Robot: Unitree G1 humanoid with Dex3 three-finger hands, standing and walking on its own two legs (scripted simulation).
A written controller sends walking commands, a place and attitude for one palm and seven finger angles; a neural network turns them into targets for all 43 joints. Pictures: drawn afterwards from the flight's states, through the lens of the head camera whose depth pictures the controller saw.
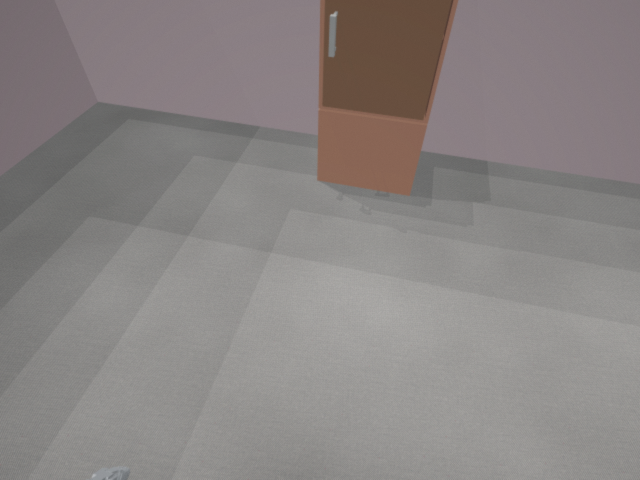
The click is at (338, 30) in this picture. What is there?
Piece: cupboard door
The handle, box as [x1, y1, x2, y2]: [328, 11, 337, 56]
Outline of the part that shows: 336,11 330,15 328,56 333,56 335,50 334,45 335,24 337,14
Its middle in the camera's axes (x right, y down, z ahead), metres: +0.04 -0.74 +1.40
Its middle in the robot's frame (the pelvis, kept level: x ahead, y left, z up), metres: +1.55 +0.03 -0.04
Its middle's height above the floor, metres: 0.73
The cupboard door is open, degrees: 0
